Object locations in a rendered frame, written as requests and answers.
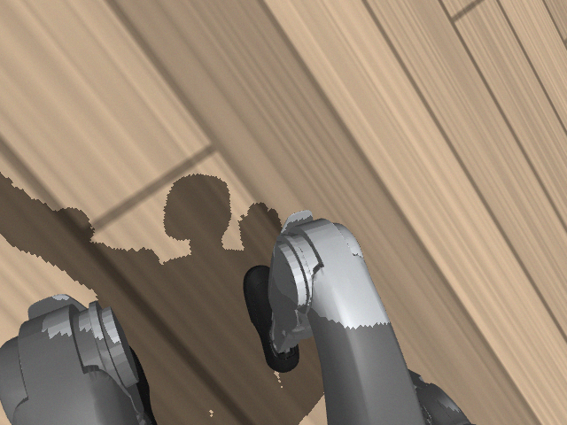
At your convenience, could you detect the right robot hand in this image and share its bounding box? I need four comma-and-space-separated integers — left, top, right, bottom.
408, 370, 471, 425

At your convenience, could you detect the right robot foot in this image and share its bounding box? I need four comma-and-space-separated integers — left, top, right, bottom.
243, 265, 299, 373

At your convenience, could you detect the left robot foot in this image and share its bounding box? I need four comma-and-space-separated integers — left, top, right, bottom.
129, 346, 158, 425

